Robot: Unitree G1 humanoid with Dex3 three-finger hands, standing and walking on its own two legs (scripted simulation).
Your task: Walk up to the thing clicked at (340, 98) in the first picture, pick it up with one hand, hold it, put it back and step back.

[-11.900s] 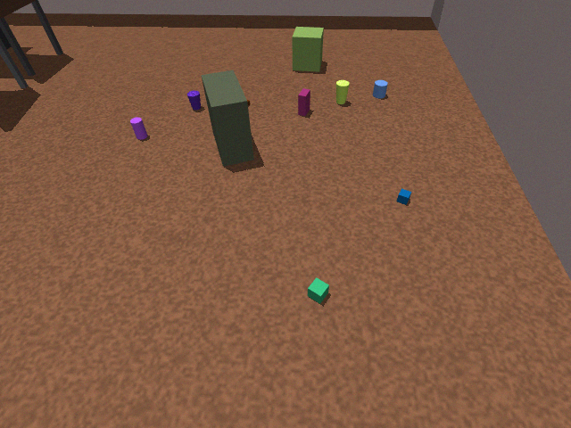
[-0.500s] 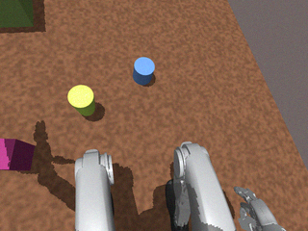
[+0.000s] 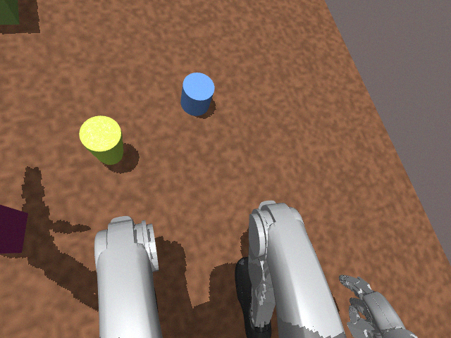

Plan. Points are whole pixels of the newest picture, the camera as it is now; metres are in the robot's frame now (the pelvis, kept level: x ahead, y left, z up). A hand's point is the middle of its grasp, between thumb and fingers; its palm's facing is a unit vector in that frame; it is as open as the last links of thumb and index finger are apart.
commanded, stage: approach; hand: left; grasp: from the side
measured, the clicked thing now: (106, 144) +0.53 +0.23 -0.30
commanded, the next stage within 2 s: close in in 0.56 s
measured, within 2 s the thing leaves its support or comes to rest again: neither
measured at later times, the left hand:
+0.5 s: hand (11, 142) +0.47 +0.35 -0.13, palm faces +0.17 -0.99 +0.01, open 17.4 cm
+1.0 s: hand (80, 148) +0.50 +0.27 -0.24, palm faces +0.23 -0.97 +0.00, open 17.2 cm
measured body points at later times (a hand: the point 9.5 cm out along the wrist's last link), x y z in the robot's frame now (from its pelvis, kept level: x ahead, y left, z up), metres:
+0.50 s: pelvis +0.00 +0.00 -0.05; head +0.24 +0.12 +0.31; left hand +0.45 +0.40 -0.13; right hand +0.12 -0.27 -0.11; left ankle +0.08 +0.13 -0.33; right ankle +0.10 -0.13 -0.33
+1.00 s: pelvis -0.01 +0.02 -0.08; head +0.27 +0.16 +0.25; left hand +0.48 +0.32 -0.24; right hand +0.10 -0.25 -0.12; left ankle +0.08 +0.13 -0.33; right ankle +0.10 -0.13 -0.33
